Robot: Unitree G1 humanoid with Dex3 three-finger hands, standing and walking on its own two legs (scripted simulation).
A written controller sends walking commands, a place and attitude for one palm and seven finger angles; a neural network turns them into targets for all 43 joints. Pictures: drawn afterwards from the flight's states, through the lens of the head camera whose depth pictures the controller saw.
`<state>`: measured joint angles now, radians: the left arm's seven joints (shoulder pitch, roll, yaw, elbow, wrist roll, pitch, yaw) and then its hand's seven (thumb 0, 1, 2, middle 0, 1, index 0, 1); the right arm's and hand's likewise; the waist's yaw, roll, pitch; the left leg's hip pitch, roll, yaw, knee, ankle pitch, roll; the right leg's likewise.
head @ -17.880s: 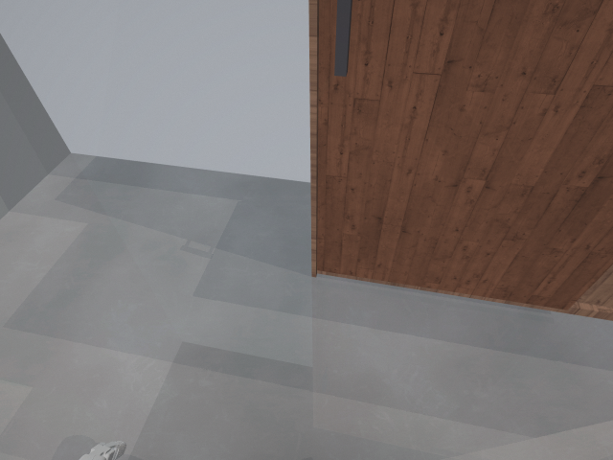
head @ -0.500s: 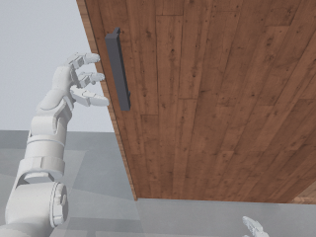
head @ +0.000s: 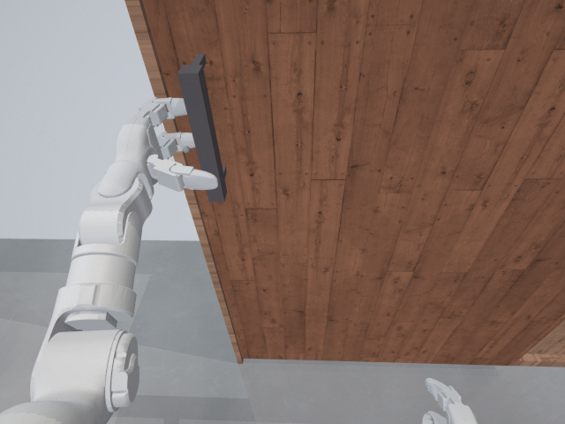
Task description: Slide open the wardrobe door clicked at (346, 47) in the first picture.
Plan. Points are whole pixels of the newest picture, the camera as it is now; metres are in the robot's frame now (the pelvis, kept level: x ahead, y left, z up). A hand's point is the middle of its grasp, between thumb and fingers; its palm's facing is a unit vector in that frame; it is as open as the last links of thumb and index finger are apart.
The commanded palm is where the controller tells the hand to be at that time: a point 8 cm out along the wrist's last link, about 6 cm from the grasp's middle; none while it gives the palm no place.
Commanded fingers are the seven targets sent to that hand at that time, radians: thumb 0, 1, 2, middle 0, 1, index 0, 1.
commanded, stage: feel for the door with the fingertips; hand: left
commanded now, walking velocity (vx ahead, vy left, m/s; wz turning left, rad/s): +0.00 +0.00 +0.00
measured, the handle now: (209, 133) +0.47 +0.13 +0.20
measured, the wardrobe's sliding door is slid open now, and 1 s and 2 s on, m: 0.00 0.00 0.00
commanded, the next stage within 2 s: slide the fingers in behind the handle in 0.32 s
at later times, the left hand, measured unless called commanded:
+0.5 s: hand (183, 143) +0.43 +0.16 +0.21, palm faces +0.02 -1.00 +0.00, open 13.6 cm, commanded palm +0.41 +0.21 +0.21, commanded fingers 0.00 -0.50 0.30 -0.30 -1.20 -0.30 -1.20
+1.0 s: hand (181, 151) +0.41 +0.16 +0.21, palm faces +0.01 -1.00 +0.01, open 14.0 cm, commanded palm +0.38 +0.20 +0.21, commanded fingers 0.00 -0.50 0.30 -0.30 -1.20 -0.30 -1.20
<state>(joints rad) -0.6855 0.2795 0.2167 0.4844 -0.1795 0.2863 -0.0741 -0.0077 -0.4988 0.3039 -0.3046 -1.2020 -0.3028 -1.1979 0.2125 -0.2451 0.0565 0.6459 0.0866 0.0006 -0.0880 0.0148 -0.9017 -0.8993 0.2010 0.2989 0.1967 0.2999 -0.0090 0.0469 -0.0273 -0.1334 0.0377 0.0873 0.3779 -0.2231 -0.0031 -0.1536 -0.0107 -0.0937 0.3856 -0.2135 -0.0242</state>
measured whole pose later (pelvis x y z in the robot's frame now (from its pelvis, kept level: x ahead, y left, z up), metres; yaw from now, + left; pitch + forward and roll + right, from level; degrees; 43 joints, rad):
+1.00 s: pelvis -0.01 +0.01 +0.00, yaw +0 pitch -1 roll +0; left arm -0.70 0.25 0.18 0.48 -0.19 0.26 -0.08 -0.01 -0.50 0.30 -0.30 -1.20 -0.30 -1.20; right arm 0.22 -0.25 0.05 0.66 0.08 -0.02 -0.09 0.01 -0.90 -0.90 0.20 0.30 0.20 0.30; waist 0.01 0.04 -0.02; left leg -0.15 0.02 0.08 0.39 -0.22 0.01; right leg -0.16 -0.02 -0.09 0.37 -0.20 -0.01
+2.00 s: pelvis +0.00 +0.00 +0.00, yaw +0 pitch -1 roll +0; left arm -0.72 0.17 0.12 0.45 -0.17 0.31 0.02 -0.01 -0.50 0.30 -0.30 -1.20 -0.30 -1.20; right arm 0.21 -0.23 0.05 0.66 0.07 0.02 -0.08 0.01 -0.90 -0.90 0.20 0.30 0.20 0.30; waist 0.00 0.05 -0.03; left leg -0.13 0.03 0.08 0.37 -0.22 0.00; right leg -0.14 -0.01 -0.10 0.37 -0.21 -0.02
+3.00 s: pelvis +0.00 +0.00 +0.00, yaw +1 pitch -1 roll +0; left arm -0.73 0.16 0.10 0.46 -0.16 0.30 0.04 0.01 0.64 0.79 -0.42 -1.36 -0.40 -1.36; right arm 0.21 -0.23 0.04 0.68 0.07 0.03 -0.08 0.01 -0.90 -0.90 0.20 0.30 0.20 0.30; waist 0.01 0.04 -0.03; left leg -0.14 0.03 0.06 0.37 -0.22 0.00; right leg -0.14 -0.02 -0.11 0.37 -0.21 -0.02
